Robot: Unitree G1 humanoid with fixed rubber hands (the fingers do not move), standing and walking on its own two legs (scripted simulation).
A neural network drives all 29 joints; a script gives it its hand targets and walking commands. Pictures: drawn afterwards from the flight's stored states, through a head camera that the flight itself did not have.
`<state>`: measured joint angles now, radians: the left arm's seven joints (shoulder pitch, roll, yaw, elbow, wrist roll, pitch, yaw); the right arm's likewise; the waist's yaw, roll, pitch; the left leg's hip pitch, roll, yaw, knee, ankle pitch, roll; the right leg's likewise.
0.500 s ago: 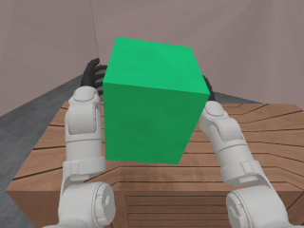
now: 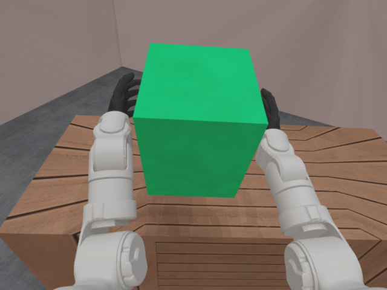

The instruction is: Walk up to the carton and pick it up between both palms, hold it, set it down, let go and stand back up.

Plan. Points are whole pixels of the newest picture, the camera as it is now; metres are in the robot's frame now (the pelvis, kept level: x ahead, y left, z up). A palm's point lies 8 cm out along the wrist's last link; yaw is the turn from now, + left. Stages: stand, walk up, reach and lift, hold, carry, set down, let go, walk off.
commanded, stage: set down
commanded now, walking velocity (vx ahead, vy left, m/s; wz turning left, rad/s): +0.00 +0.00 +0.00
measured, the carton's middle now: (195, 126) +0.41 -0.01 +0.18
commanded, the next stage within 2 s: none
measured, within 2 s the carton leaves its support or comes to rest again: neither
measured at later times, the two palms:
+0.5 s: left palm (123, 122) +0.42 +0.14 +0.19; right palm (259, 137) +0.38 -0.15 +0.17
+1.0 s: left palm (132, 132) +0.43 +0.12 +0.16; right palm (262, 146) +0.38 -0.16 +0.15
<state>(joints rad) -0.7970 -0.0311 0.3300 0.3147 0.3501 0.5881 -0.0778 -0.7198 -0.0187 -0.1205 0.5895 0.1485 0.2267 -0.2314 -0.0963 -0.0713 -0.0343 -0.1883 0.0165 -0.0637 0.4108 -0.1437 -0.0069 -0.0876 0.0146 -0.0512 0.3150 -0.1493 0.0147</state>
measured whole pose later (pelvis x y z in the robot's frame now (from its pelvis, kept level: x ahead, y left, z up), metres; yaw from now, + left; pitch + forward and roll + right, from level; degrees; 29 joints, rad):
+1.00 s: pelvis +0.02 +0.01 +0.00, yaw +0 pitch -5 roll -2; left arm -0.76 -0.03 0.30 0.53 0.35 0.31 -0.05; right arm -0.65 0.03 -0.21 0.68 0.04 0.02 -0.21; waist -0.10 -0.10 0.06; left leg -0.16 0.01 -0.06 0.41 -0.17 0.00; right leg -0.04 0.01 -0.05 0.26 -0.14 0.01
